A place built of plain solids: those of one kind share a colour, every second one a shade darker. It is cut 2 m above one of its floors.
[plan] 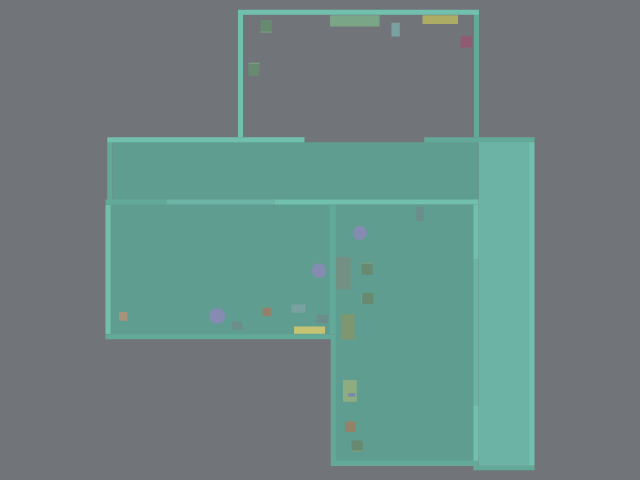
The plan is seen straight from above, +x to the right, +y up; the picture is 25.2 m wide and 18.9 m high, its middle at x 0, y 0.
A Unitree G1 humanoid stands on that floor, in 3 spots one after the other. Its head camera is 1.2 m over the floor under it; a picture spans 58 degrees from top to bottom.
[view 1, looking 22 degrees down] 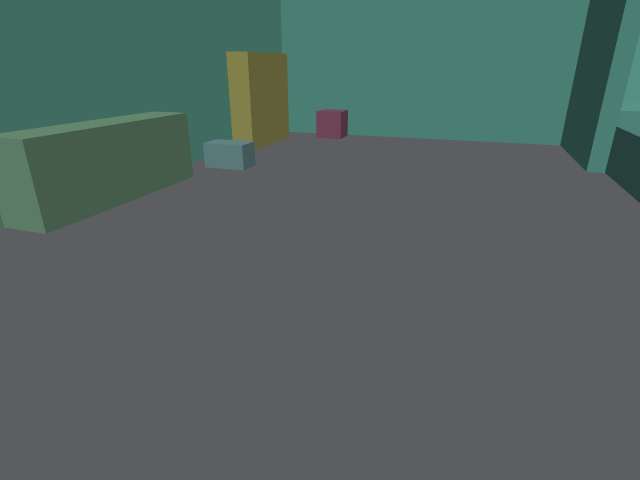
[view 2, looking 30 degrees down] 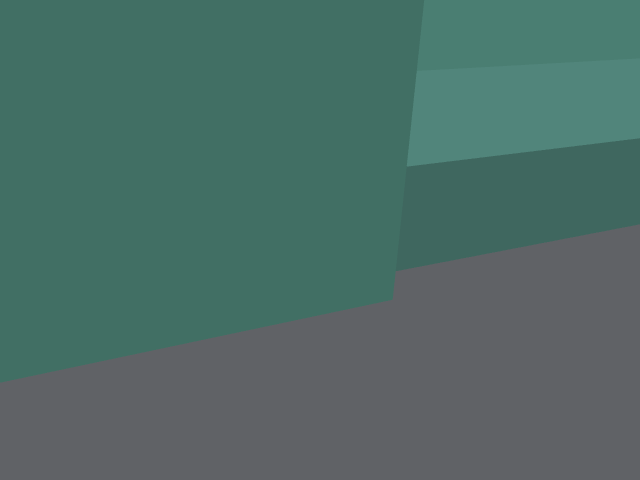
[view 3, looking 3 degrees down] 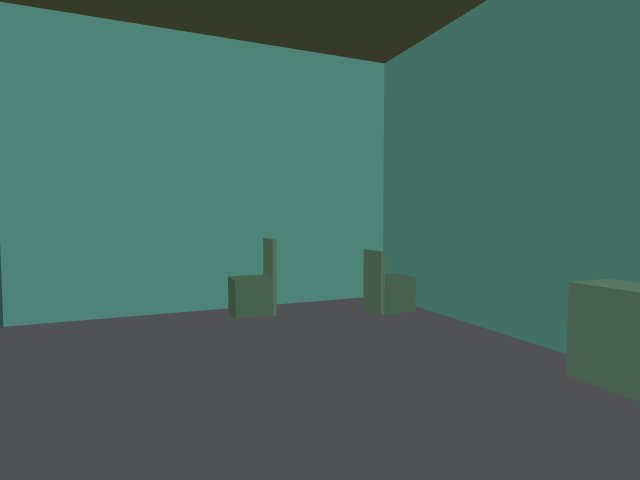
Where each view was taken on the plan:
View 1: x -1.84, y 5.42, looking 19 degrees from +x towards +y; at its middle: ground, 3.20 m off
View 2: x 4.89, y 5.42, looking -108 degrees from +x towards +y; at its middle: wall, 1.66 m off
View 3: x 2.65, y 5.42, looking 157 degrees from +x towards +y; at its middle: wall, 6.18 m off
